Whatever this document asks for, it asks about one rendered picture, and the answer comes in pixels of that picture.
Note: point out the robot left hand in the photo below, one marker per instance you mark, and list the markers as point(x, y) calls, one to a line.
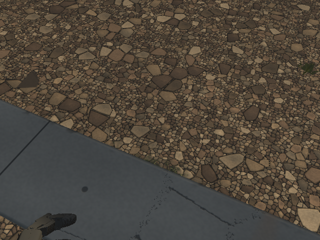
point(46, 224)

